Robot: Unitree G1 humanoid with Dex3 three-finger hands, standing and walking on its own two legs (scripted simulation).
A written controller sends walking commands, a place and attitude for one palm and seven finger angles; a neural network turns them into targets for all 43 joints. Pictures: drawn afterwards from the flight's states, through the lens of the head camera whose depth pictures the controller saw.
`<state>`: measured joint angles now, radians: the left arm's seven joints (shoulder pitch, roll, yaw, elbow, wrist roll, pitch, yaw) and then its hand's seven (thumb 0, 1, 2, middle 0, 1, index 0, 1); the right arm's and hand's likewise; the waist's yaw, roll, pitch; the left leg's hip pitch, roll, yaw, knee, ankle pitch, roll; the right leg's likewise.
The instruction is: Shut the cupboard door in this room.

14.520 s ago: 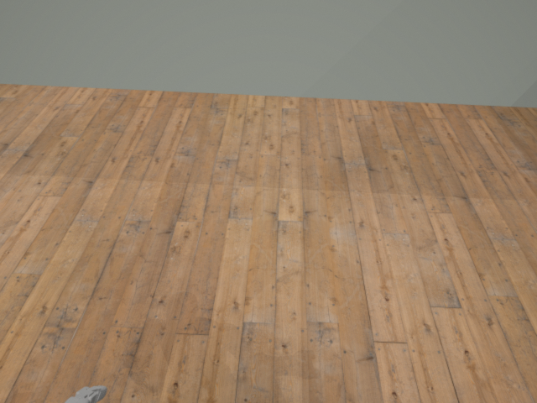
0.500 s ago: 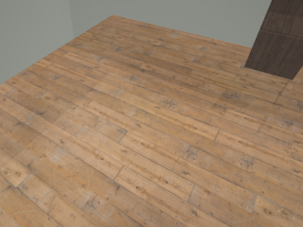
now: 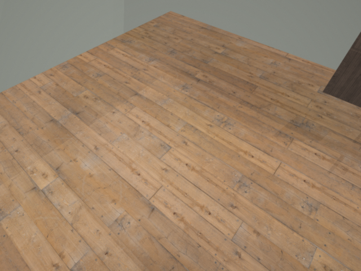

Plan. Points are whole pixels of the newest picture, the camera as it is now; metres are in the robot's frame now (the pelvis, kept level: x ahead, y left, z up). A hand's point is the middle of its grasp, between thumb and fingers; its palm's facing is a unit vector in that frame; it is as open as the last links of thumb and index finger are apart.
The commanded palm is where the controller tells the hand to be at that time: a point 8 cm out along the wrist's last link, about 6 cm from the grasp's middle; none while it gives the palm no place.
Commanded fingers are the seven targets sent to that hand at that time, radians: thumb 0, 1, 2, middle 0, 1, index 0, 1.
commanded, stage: turn or walk to find it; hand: left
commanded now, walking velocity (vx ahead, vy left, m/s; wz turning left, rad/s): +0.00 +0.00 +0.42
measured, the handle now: out of the picture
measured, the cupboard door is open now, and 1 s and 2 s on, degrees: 79 79 79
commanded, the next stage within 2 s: none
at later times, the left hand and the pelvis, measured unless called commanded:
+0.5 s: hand out of the picture -0.05 +0.21 -0.19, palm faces +0.28 -0.93 -0.23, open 7.4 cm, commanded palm none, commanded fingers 0.00 0.90 0.90 -0.20 -0.30 -0.20 -0.30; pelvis -0.02 +0.01 -0.01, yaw +15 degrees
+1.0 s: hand out of the picture -0.01 +0.19 -0.14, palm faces +0.42 -0.86 -0.29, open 7.4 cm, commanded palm none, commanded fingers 0.00 0.90 0.90 -0.20 -0.30 -0.20 -0.30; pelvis -0.02 -0.03 +0.00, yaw +26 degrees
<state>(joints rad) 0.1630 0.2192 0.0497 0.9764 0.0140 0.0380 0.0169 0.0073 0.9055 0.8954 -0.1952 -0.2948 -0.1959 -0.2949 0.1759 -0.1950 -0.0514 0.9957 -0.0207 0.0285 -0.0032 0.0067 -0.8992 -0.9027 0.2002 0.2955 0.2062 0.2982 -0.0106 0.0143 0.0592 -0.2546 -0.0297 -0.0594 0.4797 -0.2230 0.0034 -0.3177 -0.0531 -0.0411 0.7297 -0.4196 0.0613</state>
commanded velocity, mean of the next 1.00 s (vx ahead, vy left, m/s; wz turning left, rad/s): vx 0.00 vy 0.00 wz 0.42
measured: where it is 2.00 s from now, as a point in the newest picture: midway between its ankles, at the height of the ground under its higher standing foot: outside the picture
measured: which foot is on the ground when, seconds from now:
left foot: down 0.00-0.04, up 0.06-0.46, down 0.48-0.90, up 0.92-1.00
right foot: up 0.00-0.02, down 0.04-0.48, up 0.50-0.88, down 0.90-1.00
